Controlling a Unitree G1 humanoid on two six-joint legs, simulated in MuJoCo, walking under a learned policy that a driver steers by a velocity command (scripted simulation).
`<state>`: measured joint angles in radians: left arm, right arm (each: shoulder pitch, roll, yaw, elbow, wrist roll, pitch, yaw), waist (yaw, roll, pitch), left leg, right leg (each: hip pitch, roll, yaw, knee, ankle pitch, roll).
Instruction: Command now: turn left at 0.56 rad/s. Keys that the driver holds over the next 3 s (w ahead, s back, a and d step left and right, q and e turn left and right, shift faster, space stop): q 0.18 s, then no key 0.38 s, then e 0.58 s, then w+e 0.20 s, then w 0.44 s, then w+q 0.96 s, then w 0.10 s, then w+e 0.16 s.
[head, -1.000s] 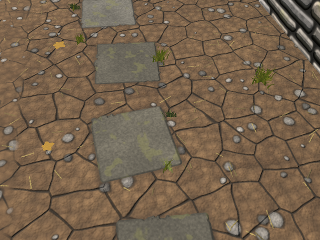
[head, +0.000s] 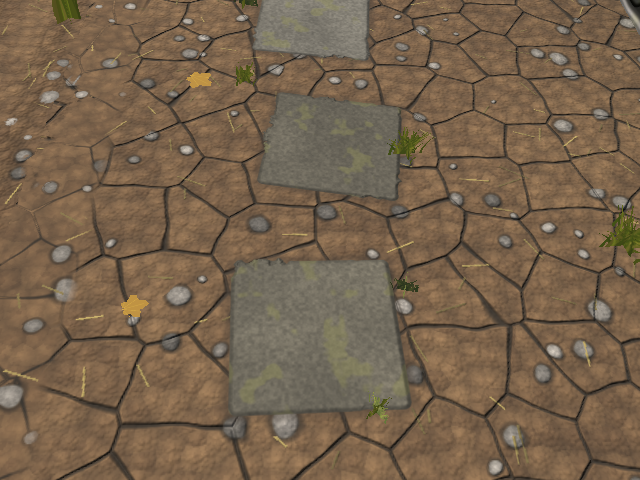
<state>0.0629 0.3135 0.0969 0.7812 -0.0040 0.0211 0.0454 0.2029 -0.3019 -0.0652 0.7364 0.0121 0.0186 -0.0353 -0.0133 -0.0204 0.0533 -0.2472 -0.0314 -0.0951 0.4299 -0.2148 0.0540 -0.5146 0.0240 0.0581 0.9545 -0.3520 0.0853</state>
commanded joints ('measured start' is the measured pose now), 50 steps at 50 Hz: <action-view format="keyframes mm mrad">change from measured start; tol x32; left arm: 1 -54 56 7 -69 -3 -20 -6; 50 188 303 48 -26 -9 12 -53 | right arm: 1 -1 -192 -53 -65 1 0 -11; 50 -43 -53 -15 -41 -60 -3 -6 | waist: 1 -14 161 -136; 10 40 187 -146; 13 -25 -254 -139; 47 38 151 -99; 50 13 -336 -113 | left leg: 1 204 229 -249 -53 436 168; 10 114 157 -380 39 368 109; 13 -249 -121 -110 442 -470 -49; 18 -259 -39 -99 701 -273 -143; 25 -16 20 66 163 -163 -147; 29 315 174 -87 -59 406 -30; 33 131 126 -39 -66 50 3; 46 131 324 35 -11 459 124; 49 -23 219 180 289 137 -16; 50 -328 58 215 607 -477 -134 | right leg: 1 -48 -1 24 -121 18 15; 9 180 29 28 -439 53 -20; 13 459 -393 458 -643 649 -331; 31 314 -64 2 -541 156 -62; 41 -12 -79 -11 52 -263 -55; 48 316 -10 -154 -424 142 -85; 50 559 -344 415 -562 829 -297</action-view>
